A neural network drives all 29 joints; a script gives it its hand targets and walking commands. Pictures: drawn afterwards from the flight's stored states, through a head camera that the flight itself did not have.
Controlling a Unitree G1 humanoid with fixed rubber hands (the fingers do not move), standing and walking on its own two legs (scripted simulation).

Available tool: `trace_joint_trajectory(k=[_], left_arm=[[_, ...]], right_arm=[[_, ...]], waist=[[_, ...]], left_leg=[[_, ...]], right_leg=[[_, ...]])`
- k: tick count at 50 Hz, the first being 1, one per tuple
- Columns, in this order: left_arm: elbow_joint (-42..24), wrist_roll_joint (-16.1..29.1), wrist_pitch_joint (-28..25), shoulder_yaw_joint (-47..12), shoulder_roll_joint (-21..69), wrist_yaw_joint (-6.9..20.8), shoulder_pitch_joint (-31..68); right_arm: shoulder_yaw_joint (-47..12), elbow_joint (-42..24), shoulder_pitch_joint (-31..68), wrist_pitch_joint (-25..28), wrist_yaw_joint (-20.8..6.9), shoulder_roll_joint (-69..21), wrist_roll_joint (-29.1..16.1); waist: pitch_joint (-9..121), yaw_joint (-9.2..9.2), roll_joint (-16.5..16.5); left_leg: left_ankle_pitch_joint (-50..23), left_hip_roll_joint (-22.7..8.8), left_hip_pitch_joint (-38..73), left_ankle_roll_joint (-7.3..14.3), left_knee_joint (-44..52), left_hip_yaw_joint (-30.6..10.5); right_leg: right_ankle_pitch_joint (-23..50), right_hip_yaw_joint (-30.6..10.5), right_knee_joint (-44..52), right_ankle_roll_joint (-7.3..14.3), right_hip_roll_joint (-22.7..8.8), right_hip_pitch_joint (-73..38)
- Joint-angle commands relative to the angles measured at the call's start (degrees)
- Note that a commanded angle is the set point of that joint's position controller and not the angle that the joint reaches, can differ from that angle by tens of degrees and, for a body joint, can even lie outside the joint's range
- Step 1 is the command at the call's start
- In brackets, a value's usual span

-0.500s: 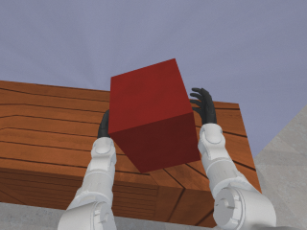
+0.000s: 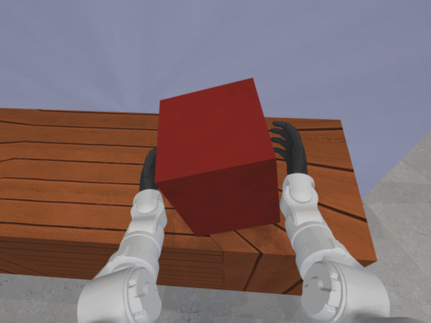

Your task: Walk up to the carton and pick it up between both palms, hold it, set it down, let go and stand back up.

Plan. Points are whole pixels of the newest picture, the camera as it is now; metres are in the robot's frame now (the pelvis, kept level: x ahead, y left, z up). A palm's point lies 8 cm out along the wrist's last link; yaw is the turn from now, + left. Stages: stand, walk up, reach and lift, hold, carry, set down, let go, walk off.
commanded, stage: set down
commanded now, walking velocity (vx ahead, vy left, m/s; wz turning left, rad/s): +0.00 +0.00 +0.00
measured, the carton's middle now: (222, 163) +0.45 -0.01 -0.02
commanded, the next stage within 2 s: none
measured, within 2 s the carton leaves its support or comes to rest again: rests again in 1.60 s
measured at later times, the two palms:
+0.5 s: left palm (152, 178) +0.41 +0.14 +0.00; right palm (296, 164) +0.40 -0.15 +0.03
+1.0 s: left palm (158, 174) +0.42 +0.13 -0.01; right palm (300, 168) +0.40 -0.16 +0.01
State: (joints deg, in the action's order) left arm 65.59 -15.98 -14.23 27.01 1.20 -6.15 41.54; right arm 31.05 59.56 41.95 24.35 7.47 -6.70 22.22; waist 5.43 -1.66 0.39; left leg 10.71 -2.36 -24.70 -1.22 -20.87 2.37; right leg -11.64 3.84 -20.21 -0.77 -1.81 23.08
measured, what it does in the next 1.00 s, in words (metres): stands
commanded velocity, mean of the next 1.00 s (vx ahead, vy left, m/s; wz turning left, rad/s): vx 0.00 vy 0.00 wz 0.00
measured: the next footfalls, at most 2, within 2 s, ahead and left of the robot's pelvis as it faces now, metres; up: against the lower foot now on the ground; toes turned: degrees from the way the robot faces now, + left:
none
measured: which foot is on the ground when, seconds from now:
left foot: down 0.00-1.00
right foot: down 0.00-1.00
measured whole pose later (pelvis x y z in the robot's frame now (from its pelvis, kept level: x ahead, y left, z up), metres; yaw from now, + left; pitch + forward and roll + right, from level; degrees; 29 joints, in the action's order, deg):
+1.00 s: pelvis -0.01 +0.00 -0.01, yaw -2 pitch +21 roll +0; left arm 74.6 -19.3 -23.7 31.5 -1.3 -4.1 50.9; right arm 41.2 61.8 46.7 24.4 5.2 -5.3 28.5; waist 6.3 -1.2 -1.0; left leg 11.1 -3.3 -33.0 -0.9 -23.7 4.7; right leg -11.0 2.7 -22.4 -0.8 -1.4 31.8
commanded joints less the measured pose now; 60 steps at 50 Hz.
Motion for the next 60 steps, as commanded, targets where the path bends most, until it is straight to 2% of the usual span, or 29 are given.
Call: trace_joint_trajectory(k=[1, 3, 5, 7, 9, 10, 12, 15, 20, 21, 22, 23, 25, 28, 29, 30, 31, 32, 33, 36, 41, 42, 43, 46, 48, 51, 54, 55, 60], left_arm=[[-6.8, -3.3, -8.6, -15.1, 27.2, 8.6, 47.1], [-6.4, -3.2, -8.9, -15.3, 27.2, 8.5, 47.2], [-6.0, -3.7, -8.5, -15.3, 27.2, 8.4, 47.5], [-5.8, -3.9, -8.4, -14.4, 26.6, 8.1, 47.3], [-5.3, -4.4, -7.6, -14.1, 26.8, 7.9, 47.6], [-5.4, -4.7, -7.3, -13.4, 26.4, 7.9, 47.4], [-4.8, -5.0, -6.9, -13.2, 26.3, 7.9, 46.9], [-3.4, -5.6, -6.5, -12.0, 24.5, 7.9, 47.1], [-0.9, -6.2, -5.8, -10.0, 23.6, 8.3, 46.5], [-0.3, -6.4, -5.9, -10.2, 23.8, 8.3, 46.7], [0.2, -6.6, -6.2, -9.5, 23.5, 8.2, 45.6], [1.2, -6.5, -6.3, -8.9, 23.0, 8.3, 46.0], [1.1, -7.1, -6.8, -8.1, 22.4, 8.4, 45.7], [3.0, -7.6, -7.3, -6.7, 21.5, 8.4, 43.7], [3.7, -7.8, -7.5, -6.0, 21.1, 8.3, 43.3], [4.6, -8.3, -7.4, -5.6, 20.7, 8.2, 42.8], [3.9, -8.6, -7.8, -5.0, 20.2, 8.3, 42.8], [4.8, -7.8, -8.1, -5.6, 20.4, 8.4, 42.5], [6.0, -7.9, -8.1, -4.5, 19.2, 8.3, 41.9], [6.9, -8.0, -8.8, -4.6, 19.3, 8.3, 41.4], [7.6, -7.5, -9.9, -5.0, 19.3, 8.4, 40.0], [7.6, -7.7, -10.0, -4.8, 19.2, 8.2, 39.6], [7.9, -7.6, -10.0, -5.5, 18.9, 8.2, 39.1], [8.0, -8.2, -10.1, -5.3, 19.5, 7.9, 39.3], [8.8, -7.8, -10.3, -5.7, 19.3, 8.1, 39.4], [8.3, -8.2, -9.9, -5.5, 18.4, 7.3, 39.3], [8.8, -8.4, -9.8, -4.3, 16.9, 7.4, 39.0], [8.6, -8.0, -9.6, -4.9, 17.4, 7.3, 38.8], [9.0, -7.8, -9.5, -3.3, 15.1, 7.5, 38.7]], right_arm=[[-15.3, 5.5, 33.6, 0.9, -9.6, -31.8, 8.8], [-13.5, 6.9, 33.6, 1.0, -9.9, -31.2, 9.1], [-11.3, 8.3, 33.3, 0.5, -10.1, -30.5, 10.1], [-9.9, 9.3, 32.8, 0.3, -10.4, -30.2, 10.2], [-8.1, 9.6, 33.4, -0.1, -10.6, -29.2, 10.7], [-7.7, 8.8, 33.9, -0.1, -10.9, -29.1, 10.8], [-6.9, 8.5, 34.1, -0.2, -11.1, -28.7, 11.3], [-5.6, 9.1, 34.3, -1.0, -11.3, -27.8, 11.3], [-4.8, 6.4, 35.8, -1.6, -12.1, -27.4, 12.4], [-4.3, 6.7, 36.1, -1.7, -12.1, -27.3, 12.5], [-4.8, 5.7, 36.4, -1.5, -12.1, -27.3, 12.3], [-4.6, 5.7, 36.6, -1.5, -12.0, -27.5, 12.6], [-4.7, 5.3, 35.7, -1.7, -12.0, -28.4, 13.0], [-5.1, 4.7, 36.1, -1.3, -11.8, -27.9, 13.1], [-5.6, 3.8, 36.9, -1.1, -12.0, -27.9, 12.9], [-5.3, 3.6, 36.7, -1.2, -11.8, -27.9, 13.4], [-5.8, 3.2, 36.8, -1.0, -11.8, -28.5, 13.4], [-5.8, 3.3, 36.2, -0.8, -11.8, -28.1, 13.7], [-6.2, 3.1, 36.3, -0.8, -11.7, -27.1, 13.5], [-7.2, 3.8, 36.1, -0.4, -11.4, -27.6, 13.2], [-7.7, 5.3, 34.6, 0.1, -11.2, -26.9, 13.3], [-7.8, 5.3, 34.9, 0.4, -11.3, -27.1, 12.8], [-7.5, 6.7, 34.0, 0.4, -11.3, -26.0, 12.7], [-7.0, 7.8, 34.2, 0.5, -11.5, -25.8, 12.4], [-6.9, 7.6, 34.2, 0.6, -11.4, -25.5, 12.2], [-5.8, 7.6, 34.4, 0.5, -11.5, -23.7, 12.3], [-6.1, 7.4, 34.0, 0.0, -11.7, -23.8, 11.6], [-5.7, 7.5, 34.1, -0.2, -11.8, -22.5, 11.7], [-5.6, 6.4, 33.8, -0.9, -11.5, -21.8, 11.4]], waist=[[41.7, -0.21, -1.0], [41.7, 0.08, 1.1], [41.0, -0.91, 2.4], [40.4, -0.35, 3.2], [39.1, -0.64, 4.2], [38.5, 0.1, 4.7], [38.7, 0.22, 5.3], [37.2, 0.67, 4.9], [36.9, 1.39, 4.0], [37.7, 1.0, 3.6], [38.1, 2.12, 3.5], [38.5, 1.54, 2.7], [38.4, 1.83, 1.7], [38.4, 2.23, 0.3], [38.4, 3.07, -0.2], [38.4, 2.72, -0.4], [38.7, 3.38, -1.5], [38.8, 2.71, -1.9], [37.9, 3.21, -2.1], [38.0, 3.21, -2.8], [38.1, 2.05, -2.8], [37.6, 2.61, -2.1], [36.9, 2.21, -0.7], [36.4, 2.7, 0.5], [35.9, 2.76, 0.1], [36.5, 2.59, 1.7], [35.8, 3.89, 0.9], [35.4, 3.22, 1.5], [34.6, 3.48, -0.6]], left_leg=[[-25.7, 1.6, 5.9, -1.4, -1.3, 4.4], [-29.8, 1.2, 9.6, -2.2, -2.7, 4.5], [-31.5, 0.6, 11.4, -3.0, -3.4, 4.3], [-33.0, 0.6, 13.0, -3.4, -3.8, 4.7], [-33.5, 0.4, 14.4, -4.0, -4.0, 4.8], [-34.5, 0.4, 15.1, -4.0, -4.2, 5.0], [-34.9, 0.2, 15.8, -4.1, -4.3, 4.9], [-31.5, 0.4, 13.6, -3.4, -3.5, 5.3], [-26.9, 0.8, 10.2, -2.5, -2.4, 6.2], [-26.7, 0.9, 10.3, -2.3, -2.4, 5.9], [-27.0, 1.0, 9.6, -2.2, -2.2, 6.2], [-24.2, 1.2, 7.9, -1.8, -1.9, 6.2], [-22.4, 1.5, 5.5, -1.4, -1.1, 6.4], [-21.7, 1.6, 2.5, -0.7, -0.8, 6.3], [-21.3, 1.7, 2.3, -0.4, -0.6, 6.4], [-20.5, 1.5, 1.6, -0.3, -0.6, 6.2], [-19.6, 1.8, -0.1, 0.2, -0.6, 6.6], [-18.5, 1.8, -1.5, 0.4, -0.3, 6.5], [-17.6, 1.9, -2.2, 0.5, 0.0, 6.5], [-18.5, 1.9, -3.5, 0.9, -0.4, 6.2], [-20.1, 1.7, -2.2, 0.3, -1.7, 6.2], [-22.4, 1.5, -0.9, 0.0, -2.2, 5.9], [-23.4, 1.3, 0.9, -0.2, -2.8, 6.0], [-26.9, 0.8, 3.9, -0.9, -4.2, 5.5], [-25.8, 0.8, 3.3, -0.6, -4.1, 5.7], [-24.6, 0.7, 4.6, -1.1, -4.3, 5.5], [-23.1, 1.1, 2.9, -0.4, -3.8, 6.1], [-22.5, 0.9, 2.8, -0.6, -3.7, 5.7], [-17.3, 1.6, -0.5, 0.3, -2.5, 6.3]], right_leg=[[46.1, 1.0, -6.7, -1.9, 1.1, -27.4], [42.9, 1.7, -5.9, -1.5, 2.1, -23.6], [39.8, 2.5, -5.2, -1.0, 2.4, -20.5], [37.5, 2.5, -4.3, -0.6, 2.8, -18.4], [34.0, 2.8, -3.2, -0.2, 3.1, -16.2], [33.4, 2.8, -3.1, -0.1, 3.2, -15.7], [32.6, 3.0, -2.8, 0.0, 3.4, -15.0], [30.8, 2.9, -2.5, -0.1, 3.1, -14.6], [30.9, 2.4, -3.3, -0.4, 2.1, -16.1], [30.8, 2.6, -3.3, -0.4, 2.0, -16.1], [31.6, 2.4, -3.4, -0.5, 1.9, -16.7], [31.7, 2.1, -3.4, -0.8, 1.8, -17.8], [32.3, 1.7, -4.0, -0.8, 1.5, -19.9], [35.5, 1.5, -5.3, -1.4, 1.1, -21.8], [35.5, 1.1, -5.4, -1.5, 0.9, -22.2], [35.7, 1.0, -5.4, -1.4, 0.8, -21.9], [36.9, 0.7, -6.1, -1.8, 0.5, -23.4], [38.1, 1.1, -6.6, -1.8, 0.4, -23.9], [37.9, 0.7, -6.6, -1.9, 0.3, -24.6], [40.1, 0.5, -7.5, -2.0, 0.2, -24.9], [40.5, 1.4, -8.0, -2.3, 0.8, -21.5], [40.4, 1.3, -8.0, -2.1, 1.2, -20.6], [39.0, 1.5, -7.6, -1.7, 1.3, -19.0], [36.2, 1.8, -7.0, -1.2, 2.2, -14.6], [34.8, 1.6, -6.5, -0.9, 2.2, -14.1], [30.3, 1.6, -5.9, -0.7, 2.3, -11.6], [31.8, 1.1, -5.9, -1.0, 2.1, -13.0], [30.6, 1.4, -5.8, -0.7, 2.1, -12.7], [30.2, 0.6, -5.6, -1.3, 1.5, -14.7]])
